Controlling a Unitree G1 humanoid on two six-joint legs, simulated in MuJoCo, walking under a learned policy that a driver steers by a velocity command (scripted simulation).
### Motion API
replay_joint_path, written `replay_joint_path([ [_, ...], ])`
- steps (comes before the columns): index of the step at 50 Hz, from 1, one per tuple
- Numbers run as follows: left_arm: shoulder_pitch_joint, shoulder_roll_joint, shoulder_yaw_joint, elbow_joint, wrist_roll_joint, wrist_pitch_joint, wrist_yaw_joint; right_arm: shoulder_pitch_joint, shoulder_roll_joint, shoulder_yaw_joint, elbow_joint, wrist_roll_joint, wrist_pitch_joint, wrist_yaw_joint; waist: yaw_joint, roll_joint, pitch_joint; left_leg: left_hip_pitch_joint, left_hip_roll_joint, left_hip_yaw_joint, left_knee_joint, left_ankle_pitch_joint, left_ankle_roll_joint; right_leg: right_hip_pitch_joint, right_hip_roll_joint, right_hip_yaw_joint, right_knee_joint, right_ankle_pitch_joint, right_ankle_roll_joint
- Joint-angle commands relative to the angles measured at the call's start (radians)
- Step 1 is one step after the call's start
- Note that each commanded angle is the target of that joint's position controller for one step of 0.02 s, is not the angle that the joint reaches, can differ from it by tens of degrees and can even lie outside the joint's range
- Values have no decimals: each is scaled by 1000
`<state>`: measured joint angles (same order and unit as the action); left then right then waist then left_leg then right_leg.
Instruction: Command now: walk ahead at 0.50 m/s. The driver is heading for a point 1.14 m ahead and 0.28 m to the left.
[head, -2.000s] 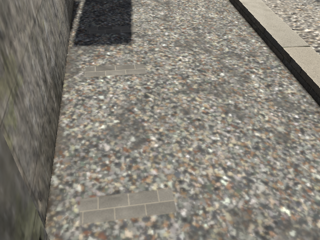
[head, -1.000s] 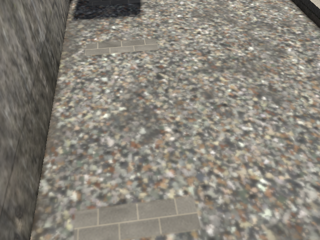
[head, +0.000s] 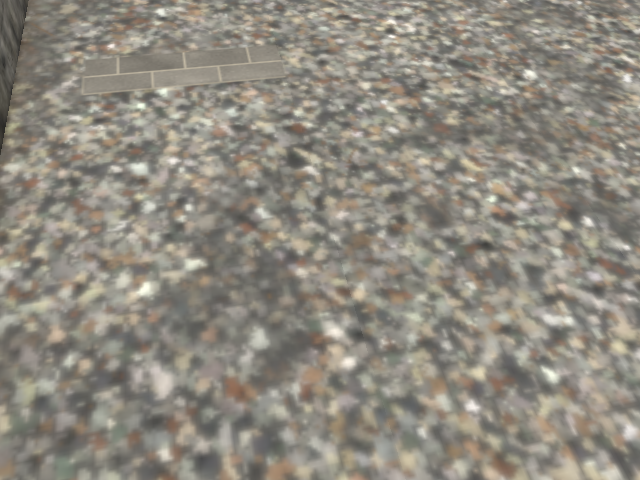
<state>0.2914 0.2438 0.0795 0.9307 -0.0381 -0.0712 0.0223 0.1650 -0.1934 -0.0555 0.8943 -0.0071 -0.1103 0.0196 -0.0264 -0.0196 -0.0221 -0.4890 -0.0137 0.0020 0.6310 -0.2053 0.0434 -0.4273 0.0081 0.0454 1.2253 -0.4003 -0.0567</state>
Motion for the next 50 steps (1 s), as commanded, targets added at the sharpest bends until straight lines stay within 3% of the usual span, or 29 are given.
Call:
replay_joint_path([
  [1, -85, 73, 29, -117, 21, -17, 12, 117, -71, -12, 2, -14, -5, -1, -20, 121, -62, 371, 269, -433, -355, 19, 186, -334, -107, 52, -29, 152, -27],
  [2, -68, 64, 32, -113, 14, -9, 11, 116, -50, -6, 14, -7, -3, -3, -5, 137, -63, 340, 245, -379, -374, 51, 177, -285, -113, 44, -77, 166, -21],
  [3, -65, 41, 28, -117, 8, -7, 10, 129, -61, -7, 26, 2, 1, -8, 7, 128, -59, 325, 239, -340, -392, 117, 177, -264, -104, 26, -133, 167, -16],
  [5, -148, 19, 26, -136, 15, 1, 4, 153, -90, -11, 46, 17, -2, -23, 7, 96, -33, 309, 236, -268, -421, 214, 175, -252, -102, 7, -273, 231, 9],
  [7, -235, -27, 11, -158, 15, 4, -3, 181, -107, -16, 73, 25, 1, -40, -6, 88, -12, 309, 223, -208, -437, 235, 155, -225, -87, -22, -431, 327, 28],
  [12, -382, -23, 4, -181, 0, 4, -23, 262, -108, -19, 118, 34, 4, -40, -55, 105, 56, 349, 215, -160, -454, 180, 136, -176, -55, -55, -627, 452, 35],
  [13, -395, -11, 3, -193, 4, -3, -29, 272, -136, -28, 123, 37, 7, -36, -61, 115, 75, 371, 228, -172, -464, 164, 147, -185, -58, -49, -645, 440, 31],
  [16, -470, 1, 3, -225, 6, -21, -41, 304, -134, -33, 153, 35, 13, -40, -73, 114, 107, 480, 265, -177, -418, 259, 151, -219, -49, -66, -702, 372, -1],
  [18, -450, 15, 8, -228, 5, -27, -42, 285, -152, -42, 153, 40, 16, -36, -43, 126, 79, 510, 273, -160, -357, 410, 132, -138, -24, -86, -751, 321, -31],
  [19, -383, 32, 19, -212, 11, -26, -39, 260, -164, -46, 150, 44, 18, -34, 2, 132, 38, 498, 255, -130, -288, 571, 116, -15, 3, -108, -783, 336, -51],
  [20, -236, 66, 39, -167, 18, -24, -32, 234, -157, -44, 142, 47, 18, -33, 70, 127, -45, 444, 213, -85, -156, 711, 92, 203, 21, -117, -783, 363, -75],
  [21, -11, 124, 64, -108, 24, -22, -24, 172, -146, -37, 115, 34, 14, -31, 171, 87, -170, 252, 162, -45, 86, 611, 54, 525, -74, -9, -742, 401, -123],
  [22, 130, 219, 78, -81, 42, -19, -29, 247, -58, -5, 90, 16, 2, -22, 162, -161, -321, -154, 10, 12, 508, 61, -11, 914, -339, 412, -797, 336, -273],
  [23, 159, 150, 54, -71, 40, -16, -33, 280, -81, -9, 108, 21, -21, -6, 151, -196, -399, -271, -5, -133, 680, -353, 7, 920, -414, 665, -911, 227, -316],
  [24, 42, 102, 36, -83, 34, -15, -33, 185, -135, -30, 83, 44, -28, -6, 124, -126, -231, -361, 55, -128, 744, -280, 21, 778, -373, 519, -930, 199, -261],
  [25, -53, 66, 23, -106, 32, -17, -37, 116, -146, -33, 62, 45, -26, -13, 91, -58, -141, -335, 104, -95, 708, -180, 28, 614, -326, 380, -962, 250, -225],
  [26, -109, 37, 12, -109, 34, -23, -44, 89, -133, -38, 54, 31, -18, -24, 58, 1, -76, -286, 133, -85, 641, -109, 22, 472, -286, 299, -999, 325, -203],
  [28, -106, 10, 0, -81, 38, -33, -53, 115, -100, -45, 46, 24, 7, -35, 11, -35, -49, -188, 165, -84, 555, -39, 16, 346, -235, 205, -1039, 421, -176],
  [30, -54, 33, 4, -48, 36, -37, -46, 96, -73, -43, 34, 22, 21, -38, 5, -43, -19, -207, 168, -67, 495, 8, 4, 312, -223, 153, -1056, 513, -180],
  [33, -6, 80, 9, -21, 41, -38, -28, -26, -85, -43, -14, 13, 22, -43, 18, -31, 20, -261, 157, -50, 319, 152, -19, 297, -208, 88, -1067, 621, -156],
  [37, 53, 90, 6, 11, 38, -40, -15, -148, -70, -29, -52, 26, 26, -17, 55, -47, 43, -193, 120, -25, 101, 352, 1, 300, -178, -15, -1094, 593, -85],
  [42, 135, 99, 8, 56, 40, -31, -7, -290, -72, -14, -115, 38, 33, 10, 101, -21, 102, -279, 83, -37, -23, 312, 28, 508, -236, -68, -1082, 607, -74],
  [45, 132, 114, 13, 57, 41, -12, 1, -341, -71, -7, -154, 39, 27, 34, 101, -24, 104, -269, 55, 19, -63, 198, 47, 598, -267, -109, -1000, 782, -74],
  [47, 108, 143, 20, 40, 38, -2, 11, -302, -100, -19, -162, 32, 27, 44, 65, -73, 48, -129, -6, 94, -59, 92, 74, 606, -264, -142, -874, 1131, -61],
  [48, 97, 160, 24, 32, 39, 6, 16, -221, -130, -35, -150, 30, 30, 45, 20, -99, -3, -15, -44, 121, -61, 51, 94, 600, -259, -156, -752, 1285, -53],
  [49, 68, 172, 26, 19, 37, 11, 19, -55, -179, -61, -112, 32, 32, 41, -66, -93, -82, 211, -67, 111, -131, 114, 129, 522, -232, -180, -554, 1293, -28],
  [50, 42, 167, 20, -14, 42, 0, 21, 134, -261, -91, -79, 20, 39, 25, -141, -13, -195, 558, 74, -116, -121, 187, 199, 249, -195, -188, -254, 998, 8],
])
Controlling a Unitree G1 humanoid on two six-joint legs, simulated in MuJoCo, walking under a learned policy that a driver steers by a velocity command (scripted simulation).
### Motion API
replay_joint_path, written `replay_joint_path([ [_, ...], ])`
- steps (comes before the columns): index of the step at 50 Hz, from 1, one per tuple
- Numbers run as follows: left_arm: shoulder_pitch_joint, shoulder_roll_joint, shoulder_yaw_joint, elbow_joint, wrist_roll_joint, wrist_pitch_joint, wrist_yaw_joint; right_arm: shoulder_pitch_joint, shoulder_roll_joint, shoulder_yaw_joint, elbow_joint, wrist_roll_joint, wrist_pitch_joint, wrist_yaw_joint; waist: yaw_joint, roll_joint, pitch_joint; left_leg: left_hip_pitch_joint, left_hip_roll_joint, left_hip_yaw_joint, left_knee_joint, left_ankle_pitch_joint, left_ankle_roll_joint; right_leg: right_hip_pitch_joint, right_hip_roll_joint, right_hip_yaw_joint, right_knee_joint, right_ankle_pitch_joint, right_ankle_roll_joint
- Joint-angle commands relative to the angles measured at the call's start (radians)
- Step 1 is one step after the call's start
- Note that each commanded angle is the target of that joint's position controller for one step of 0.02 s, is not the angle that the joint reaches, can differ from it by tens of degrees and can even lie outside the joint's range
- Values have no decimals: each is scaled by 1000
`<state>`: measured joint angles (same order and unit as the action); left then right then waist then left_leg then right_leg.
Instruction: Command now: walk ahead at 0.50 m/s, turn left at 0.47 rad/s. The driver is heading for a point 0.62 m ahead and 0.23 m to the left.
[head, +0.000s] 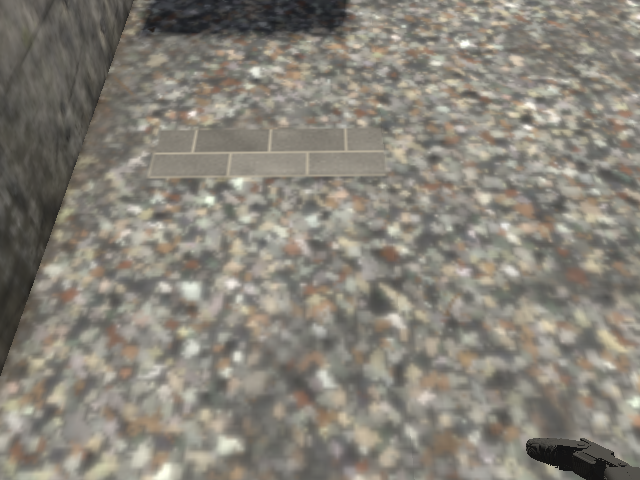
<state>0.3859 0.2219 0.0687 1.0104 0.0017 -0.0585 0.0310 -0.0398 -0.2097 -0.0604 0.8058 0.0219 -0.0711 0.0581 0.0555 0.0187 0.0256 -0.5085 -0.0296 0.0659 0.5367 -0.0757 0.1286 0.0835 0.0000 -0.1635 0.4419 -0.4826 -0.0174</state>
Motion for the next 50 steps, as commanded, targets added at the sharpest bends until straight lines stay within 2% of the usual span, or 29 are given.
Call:
replay_joint_path([
  [1, 34, 42, -19, -130, 21, -46, -18, 388, -314, -93, 9, -9, -2, -22, -130, 196, -355, 943, 354, -721, -90, -10, 313, -726, 38, 91, 894, 59, 32],
  [2, -43, 104, -6, -136, -12, -90, -37, 429, -239, -71, 18, -13, 3, -31, -181, 142, -408, 986, 363, -829, -188, -42, 310, -847, 37, 272, 1010, -64, 9],
  [3, -138, 153, 7, -176, -44, -110, -42, 365, -193, -60, 3, -14, 0, -37, -176, 106, -266, 881, 321, -669, -205, 15, 257, -925, -20, 279, 980, 14, -8],
  [4, -177, 154, 8, -185, -37, -114, -36, 285, -166, -52, -21, -9, -6, -37, -133, 2, -187, 718, 277, -555, -225, 98, 222, -880, -62, 271, 888, 88, -11],
  [5, -191, 155, 18, -187, -14, -108, -26, 226, -147, -45, -39, -9, -10, -35, -90, -52, -124, 562, 244, -485, -248, 181, 202, -816, -84, 255, 804, 116, 3],
  [6, -180, 152, 25, -195, -4, -92, -21, 203, -134, -38, -50, -15, -12, -38, -54, -48, -107, 461, 219, -448, -275, 206, 196, -745, -102, 257, 756, 130, 16],
  [9, -197, 112, 23, -230, 8, -59, -13, 215, -170, -44, -62, -10, -13, -52, -22, -2, -66, 291, 190, -393, -318, 217, 193, -688, -106, 225, 584, 168, 60],
  [11, -285, 93, 15, -261, 15, -52, -10, 247, -205, -55, -63, -6, -10, -65, -46, 19, -47, 224, 148, -341, -323, 195, 166, -662, -82, 204, 423, 307, 77],
  [14, -400, 73, 3, -295, 9, -53, -19, 306, -210, -59, -58, 1, -1, -71, -97, 49, -44, 181, 95, -310, -295, 104, 109, -571, -24, 194, 195, 522, 73],
  [18, -469, 119, 11, -337, -11, -61, -33, 367, -196, -55, -49, 9, 9, -71, -118, 75, -50, 277, 131, -420, -218, -28, 84, -538, 2, 236, 71, 511, 60],
  [21, -403, 157, 26, -330, -14, -81, -41, 357, -192, -55, -67, 3, 16, -79, -65, 108, -65, 329, 139, -495, -109, -41, 59, -431, 7, 233, -3, 420, 19],
  [22, -315, 182, 38, -310, -6, -86, -38, 347, -165, -46, -80, -2, 15, -79, -21, 106, -111, 299, 100, -474, -17, -8, 31, -293, -16, 236, -20, 416, -9],
  [23, -162, 235, 54, -292, 11, -89, -31, 333, -108, -26, -103, -12, 9, -75, 47, 27, -224, 179, 42, -391, 236, -81, -9, -52, -166, 365, 4, 391, -74],
  [24, -52, 315, 72, -266, 28, -75, -28, 457, -64, -12, -131, 16, -1, -76, 10, -277, -346, -152, -87, -240, 538, -461, -76, 258, -402, 782, -69, 231, -238],
  [25, -52, 252, 62, -267, 4, -68, -34, 481, -155, -23, -120, 26, -1, -77, 12, -294, -324, -300, -6, -242, 711, -518, -93, 258, -451, 958, -117, 11, -263],
  [26, -99, 175, 41, -288, -2, -62, -31, 400, -216, -39, -123, 19, 7, -77, 35, -184, -203, -339, 33, -243, 772, -426, -101, 151, -403, 814, -133, -11, -218],
  [27, -148, 152, 30, -295, 4, -54, -31, 339, -213, -42, -134, 6, 14, -77, 24, -112, -125, -311, 66, -209, 768, -351, -107, 26, -354, 669, -146, 93, -182],
  [28, -187, 136, 23, -290, 9, -48, -32, 306, -200, -45, -148, -4, 16, -75, 2, -97, -73, -284, 91, -202, 726, -299, -108, -75, -312, 577, -171, 192, -167],
  [30, -210, 116, 16, -279, 13, -51, -34, 311, -162, -45, -159, 7, 26, -65, -33, -128, -37, -214, 129, -185, 669, -252, -104, -183, -257, 435, -222, 310, -150],
  [32, -196, 133, 24, -264, 5, -59, -35, 298, -132, -38, -178, 8, 35, -61, -37, -124, -33, -218, 142, -169, 623, -215, -115, -198, -255, 358, -258, 391, -168],
  [35, -176, 172, 37, -244, 5, -61, -31, 247, -122, -32, -206, 4, 40, -57, -33, -92, -31, -251, 153, -167, 508, -112, -132, -171, -269, 265, -280, 503, -180],
  [40, -143, 212, 43, -221, -4, -45, -21, 117, -113, -21, -244, 4, 34, -37, 13, -90, 10, -182, 139, -95, 248, 60, -125, -141, -243, 102, -282, 546, -135],
  [42, -123, 240, 49, -210, -3, -38, -22, 66, -116, -20, -270, 3, 35, -22, 26, -84, 31, -152, 125, -63, 171, 66, -115, -115, -246, 61, -265, 560, -121],
  [44, -104, 261, 56, -200, -16, -30, -25, 38, -127, -23, -293, 3, 41, -11, 27, -97, 37, -124, 108, -35, 133, -2, -95, -70, -269, 42, -233, 615, -109],
  [46, -126, 287, 59, -209, -23, -21, -23, 87, -165, -37, -307, -4, 46, -7, -18, -125, 7, -8, 55, 12, 99, -119, -57, -45, -267, 11, -102, 948, -101],
  [47, -134, 295, 59, -210, -31, -12, -19, 193, -193, -55, -285, -11, 47, -10, -82, -121, -48, 130, 5, 39, 36, -103, -34, -53, -248, -9, 42, 1111, -83],
  [48, -116, 278, 48, -207, -36, -14, -22, 345, -241, -77, -244, -23, 54, -24, -160, -80, -124, 375, -28, 28, -53, 14, -5, -148, -202, -36, 256, 1069, -46],
  [49, -95, 198, 15, -235, 15, -25, -30, 458, -322, -93, -226, -27, 63, -49, -177, 110, -228, 712, 173, -233, 12, 334, 61, -466, -139, -29, 588, 451, 4],
  [50, 1, 126, -20, -259, 20, -53, -44, 403, -408, -85, -272, -63, 49, -54, -82, 309, -417, 891, 471, -771, -80, 459, 297, -748, 16, 107, 926, -245, 50],
])
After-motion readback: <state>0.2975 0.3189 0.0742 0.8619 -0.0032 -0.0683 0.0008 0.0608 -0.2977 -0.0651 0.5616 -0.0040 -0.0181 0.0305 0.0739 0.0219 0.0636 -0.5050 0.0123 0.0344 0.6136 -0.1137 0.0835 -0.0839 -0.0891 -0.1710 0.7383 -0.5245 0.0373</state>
